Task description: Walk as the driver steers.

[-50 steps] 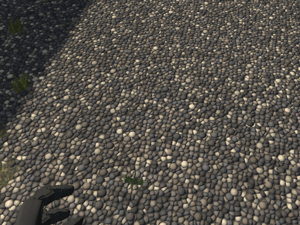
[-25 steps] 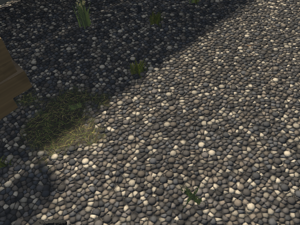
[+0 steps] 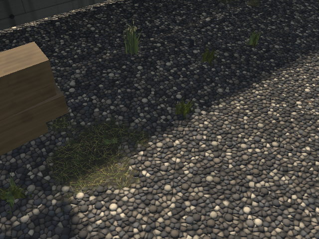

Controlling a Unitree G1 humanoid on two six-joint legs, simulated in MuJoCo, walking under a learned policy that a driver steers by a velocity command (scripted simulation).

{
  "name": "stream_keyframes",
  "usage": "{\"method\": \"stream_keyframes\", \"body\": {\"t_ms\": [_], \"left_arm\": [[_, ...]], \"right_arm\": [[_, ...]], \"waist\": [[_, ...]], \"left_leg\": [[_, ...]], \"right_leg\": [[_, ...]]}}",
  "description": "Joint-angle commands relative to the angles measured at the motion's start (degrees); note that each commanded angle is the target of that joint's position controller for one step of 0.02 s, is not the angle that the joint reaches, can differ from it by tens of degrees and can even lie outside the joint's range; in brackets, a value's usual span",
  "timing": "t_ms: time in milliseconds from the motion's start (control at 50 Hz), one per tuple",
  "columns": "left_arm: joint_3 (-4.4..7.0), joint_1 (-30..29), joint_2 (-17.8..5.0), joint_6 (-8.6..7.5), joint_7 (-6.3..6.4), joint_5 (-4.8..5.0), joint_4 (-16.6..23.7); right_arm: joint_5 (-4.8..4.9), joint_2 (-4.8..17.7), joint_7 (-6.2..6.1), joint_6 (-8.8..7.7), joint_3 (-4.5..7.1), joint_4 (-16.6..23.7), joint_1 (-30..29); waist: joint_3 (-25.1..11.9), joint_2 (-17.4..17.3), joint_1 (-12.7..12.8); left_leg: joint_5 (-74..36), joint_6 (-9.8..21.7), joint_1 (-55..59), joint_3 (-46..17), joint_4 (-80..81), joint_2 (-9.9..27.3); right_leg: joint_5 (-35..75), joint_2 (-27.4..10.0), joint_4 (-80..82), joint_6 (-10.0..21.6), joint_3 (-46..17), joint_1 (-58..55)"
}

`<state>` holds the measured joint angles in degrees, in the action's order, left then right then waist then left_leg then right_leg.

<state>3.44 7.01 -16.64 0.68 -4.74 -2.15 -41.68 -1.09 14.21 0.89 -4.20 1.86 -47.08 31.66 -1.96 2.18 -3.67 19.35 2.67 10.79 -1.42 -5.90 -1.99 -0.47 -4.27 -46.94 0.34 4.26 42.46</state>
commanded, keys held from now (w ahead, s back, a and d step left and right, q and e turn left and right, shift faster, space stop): w+shift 0.02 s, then w+e+shift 0.38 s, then e+shift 0.48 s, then shift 0.12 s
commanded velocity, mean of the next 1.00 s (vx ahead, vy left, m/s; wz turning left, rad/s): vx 0.58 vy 0.00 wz -0.68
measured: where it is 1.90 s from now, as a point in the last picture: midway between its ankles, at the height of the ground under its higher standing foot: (181, 181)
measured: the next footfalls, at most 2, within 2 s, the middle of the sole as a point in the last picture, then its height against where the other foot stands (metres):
right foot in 0.12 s outside the picture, level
left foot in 0.56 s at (147, 187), level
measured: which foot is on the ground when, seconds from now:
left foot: down 0.00-0.12, up 0.14-0.54, down 0.56-0.98, up 1.00-1.00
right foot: up 0.00-0.10, down 0.12-0.56, up 0.58-0.96, down 0.98-1.00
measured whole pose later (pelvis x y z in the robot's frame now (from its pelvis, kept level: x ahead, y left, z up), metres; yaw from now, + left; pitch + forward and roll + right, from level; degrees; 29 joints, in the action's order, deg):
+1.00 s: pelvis +0.68 -0.13 -0.01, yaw -45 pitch +0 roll +3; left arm 5.0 4.9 -20.2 3.3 -1.2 0.5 -31.3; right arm 1.5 19.2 -0.1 -2.2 5.0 -43.7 7.3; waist 6.0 0.2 -2.2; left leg 27.4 -2.6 -11.4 15.7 -42.4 6.1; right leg -9.8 -1.8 -35.3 6.6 2.4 26.0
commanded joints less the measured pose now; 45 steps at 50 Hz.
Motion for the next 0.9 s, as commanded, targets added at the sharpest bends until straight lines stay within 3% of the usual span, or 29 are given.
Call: {"method": "stream_keyframes", "body": {"t_ms": [20, 80, 100, 120, 140, 160, 180, 200, 220, 240, 260, 300, 360, 400, 440, 480, 520, 540, 560, 580, 600, 620, 640, 660, 680, 720, 760, 800, 900], "left_arm": [[-0.06, -14.6, -3.5, -1.65, -0.15, 0.09, 8.6], [-0.28, -7.9, -3.8, -1.47, 1.37, 0.51, 7.5], [0.37, 0.4, -5.3, -1.56, 2.06, 0.86, 5.4], [1.29, 14.6, -6.9, -1.94, 2.74, 1.05, 1.0], [2.96, 23.6, -11.5, -2.36, 3.54, 0.18, -1.8], [4.76, 26.7, -17.3, -2.48, 3.66, -0.23, -3.1], [3.76, 21.4, -13.6, -2.66, 3.18, 1.27, -3.3], [3.73, 18.0, -12.5, -2.89, 3.15, 1.01, -3.2], [3.32, 17.0, -10.2, -3.16, 3.20, 1.16, -3.5], [2.75, 15.7, -8.5, -3.31, 3.47, 1.23, -4.0], [1.95, 14.6, -6.5, -3.51, 3.63, 1.13, -4.4], [1.62, 14.4, -6.2, -4.47, 3.82, 1.75, -4.4], [1.94, 15.8, -7.4, -5.56, 4.02, 2.10, -3.8], [2.67, 16.6, -8.4, -5.74, 3.92, 2.21, -3.5], [3.18, 19.5, -9.6, -5.58, 3.90, 2.87, -4.4], [3.52, 21.7, -10.1, -4.83, 4.34, 3.04, -5.2], [3.96, 21.1, -11.6, -4.46, 5.16, 2.71, -4.8], [2.75, 17.9, -7.2, -3.84, 5.75, 6.65, -3.1], [1.79, 13.5, -5.7, -3.65, 5.75, 4.63, -0.7], [-0.32, 20.2, 2.9, -3.32, 5.82, 1.36, 0.4], [-0.04, 28.0, -2.8, -3.46, 5.66, 5.04, 3.2], [1.14, 23.0, -7.7, -2.30, 6.18, 5.66, 2.9], [1.89, 17.2, -9.2, -1.14, 6.45, 5.56, 4.2], [2.33, 15.4, -8.9, -0.11, 6.65, 4.95, 4.3], [2.61, 14.2, -8.0, 0.55, 6.54, 4.57, 5.6], [1.79, 13.6, -3.6, 1.81, 6.21, 4.84, 7.6], [1.34, 9.0, -2.4, 2.03, 5.89, 4.28, 9.9], [1.29, 7.9, -3.0, 2.00, 4.81, 3.69, 9.9], [2.71, 3.1, -6.9, 3.19, 2.51, 3.47, 11.1]], "right_arm": [[-0.08, 9.1, -0.94, -1.03, 2.01, 0.4, -0.4], [-1.09, 11.3, -1.42, -1.01, 2.12, -1.9, -1.9], [-2.01, 12.5, -1.74, -0.59, 2.41, -2.6, -2.0], [-2.24, 13.4, -2.13, 0.06, 2.80, -2.2, -4.7], [-1.11, 11.5, -2.03, -0.23, 2.12, -0.5, -4.2], [-0.34, 5.3, -0.48, -1.48, 0.62, 1.5, -3.4], [-1.44, 6.7, -0.09, -2.82, 0.69, 3.1, -9.6], [-0.96, 7.8, 0.05, -3.58, 0.65, 5.2, -15.0], [-1.29, 7.9, 0.16, -4.15, 0.18, 5.7, -16.6], [-1.94, 6.9, 0.22, -3.89, -0.11, 6.4, -17.1], [-2.70, 6.4, 0.25, -2.99, -0.44, 7.0, -17.0], [-3.54, 5.3, 0.55, -0.91, -0.95, 7.9, -17.9], [-2.43, 5.2, 1.16, -0.22, -1.85, 13.0, -30.1], [-1.62, 4.0, 1.98, -0.54, -2.62, 14.5, -35.1], [-1.12, 3.4, 1.87, -0.92, -2.71, 14.9, -36.7], [-1.20, 4.4, 0.86, -1.29, -2.33, 15.0, -36.2], [-1.35, 8.0, -0.68, -1.69, -0.96, 13.5, -29.6], [2.40, 11.0, -1.80, -3.62, 1.68, 14.8, -25.0], [2.32, 13.8, -2.69, -3.38, 2.43, 11.5, -11.8], [0.00, 15.7, -2.78, -3.09, 2.32, 10.2, -7.3], [-0.80, 16.2, -1.62, -2.32, 2.91, 10.4, -8.4], [-1.08, 11.0, -2.14, -1.38, 2.40, 14.2, -16.1], [-0.73, 6.7, -2.42, -0.65, 1.36, 14.1, -20.5], [-0.42, 5.6, -2.36, -0.22, 0.96, 13.9, -22.6], [-0.36, 5.7, -2.34, -0.24, 1.19, 13.0, -24.4], [0.11, 6.1, -2.16, -0.58, 1.89, 11.5, -27.9], [0.41, 7.7, -2.47, -0.68, 2.79, 10.1, -29.6], [0.99, 10.1, -2.71, -0.34, 3.74, 9.8, -30.9], [3.21, 12.9, -1.65, 0.44, 4.91, 8.5, -31.1]], "waist": [[13.2, -7.9, -0.5], [7.3, -10.6, 3.6], [2.2, -11.9, 7.5], [-4.2, -11.2, 14.2], [-10.4, -4.1, 16.6], [-13.7, 11.7, 13.2], [-10.0, 8.6, 11.1], [-3.1, 4.3, 9.6], [-0.6, -2.3, 8.1], [2.6, -3.7, 5.4], [4.5, -2.5, 3.0], [6.3, -1.1, 1.4], [11.5, -1.4, 3.5], [11.2, -0.5, 5.6], [9.2, -0.7, 7.4], [5.8, 0.0, 8.3], [-0.4, 1.7, 5.3], [-5.7, 0.6, -1.1], [-15.7, 0.6, -7.0], [-21.8, -14.9, -2.0], [-32.9, -27.3, 1.5], [-26.5, -17.9, 0.8], [-16.1, -12.6, 0.8], [-10.5, -7.4, 2.3], [-5.5, -6.2, 3.9], [-0.3, -9.9, 6.2], [0.9, -9.5, 5.8], [-2.0, -7.7, 5.7], [-1.0, -6.5, 5.1]], "left_leg": [[-16.8, 8.5, -3.1, -5.4, 7.0, 15.6], [-61.8, 6.2, -0.2, 2.6, -4.8, 15.7], [-76.7, 5.4, 0.7, 4.5, -15.7, 16.2], [-79.5, 4.2, -4.8, 6.9, -32.5, 15.2], [-64.2, 3.1, -22.9, 7.1, -52.1, 11.8], [-14.4, 0.5, -43.4, 4.2, -74.6, -1.0], [0.6, 2.1, -52.6, -4.7, -78.9, -2.3], [-3.3, 2.7, -55.7, -5.8, -79.8, 1.3], [-6.6, 2.8, -53.2, -5.3, -74.5, 4.4], [-6.5, 2.0, -50.6, -4.7, -70.5, 6.0], [-5.1, 0.7, -47.8, -4.4, -67.4, 6.9], [-2.4, -1.8, -47.4, -3.2, -62.9, 8.1], [-11.4, -5.3, -47.2, 0.7, -47.3, 8.5], [-20.9, -6.1, -40.5, 2.0, -35.3, 6.5], [-27.7, -5.4, -35.8, 3.6, -29.5, 3.2], [-27.3, -4.3, -33.2, 2.8, -24.8, 0.6], [-24.4, -3.3, -23.3, 1.1, -21.1, -2.0], [-30.6, -2.7, -10.9, -4.6, -17.1, 1.7], [-33.0, -0.7, 3.8, -7.4, -23.3, 9.6], [-66.2, 2.0, 19.1, -18.2, -33.5, 24.5], [-51.4, 11.3, 22.9, -40.0, -25.5, 34.7], [-41.1, 10.1, 14.6, -32.2, -21.7, 29.2], [-40.9, 8.4, 5.2, -21.1, -20.6, 25.7], [-42.7, 7.8, -3.2, -16.0, -19.0, 22.9], [-42.3, 7.8, -11.2, -11.2, -16.3, 20.8], [-37.9, 8.0, -20.7, -3.5, -11.5, 19.8], [-38.9, 8.5, -22.5, 0.9, -9.7, 19.9], [-38.5, 8.1, -21.1, 5.0, -10.4, 20.1], [-34.9, 5.4, -19.6, 11.4, -15.3, 19.7]], "right_leg": [[-2.1, 0.4, 6.6, 3.3, 1.6, 4.7], [-10.9, 7.2, 9.0, 8.7, 7.1, -10.5], [-14.4, 10.4, 7.5, 9.8, 7.5, -18.5], [-15.3, 12.2, 9.4, 11.1, 6.4, -33.6], [-26.0, 6.0, 11.1, 13.5, -5.5, -53.3], [-50.7, -9.0, 23.0, 21.2, -41.0, -62.9], [-47.0, -10.7, 33.3, 20.3, -57.0, -60.4], [-39.9, -10.0, 33.1, 19.2, -49.4, -54.5], [-32.4, -8.6, 33.8, 18.0, -42.2, -47.1], [-28.2, -6.4, 34.9, 17.1, -37.0, -39.9], [-25.3, -3.9, 35.6, 16.8, -33.0, -33.6], [-25.3, -1.2, 37.9, 17.9, -28.8, -27.2], [-19.2, 1.1, 43.1, 17.6, -25.3, -18.9], [-11.0, 3.5, 43.0, 14.9, -22.6, -17.6], [11.4, 3.0, 38.7, 12.5, -21.7, -22.3], [25.1, 3.4, 30.9, 9.3, -21.6, -30.7], [35.1, 4.7, 18.6, 5.2, -23.2, -35.3], [26.3, 5.2, 8.4, 2.5, -27.3, -30.8], [11.6, 7.2, -5.4, 0.5, -23.8, -26.3], [-42.0, 13.4, -25.4, -1.1, -18.3, -11.5], [-38.8, 11.1, -39.8, -2.3, -18.0, -4.7], [-32.4, 5.8, -39.4, -3.5, -15.2, -3.5], [-28.1, 3.9, -37.7, -4.5, -11.3, -1.3], [-26.5, 2.1, -38.3, -5.4, -9.9, -2.4], [-24.9, 0.5, -35.7, -5.2, -9.2, -4.1], [-24.5, -2.2, -26.8, -5.1, -7.8, -7.1], [-20.9, -3.1, -17.1, -4.9, -6.6, -7.7], [-10.7, -3.4, -8.0, -3.3, -5.8, -12.1], [-6.3, -0.5, 4.6, 1.0, -1.3, -19.9]]}}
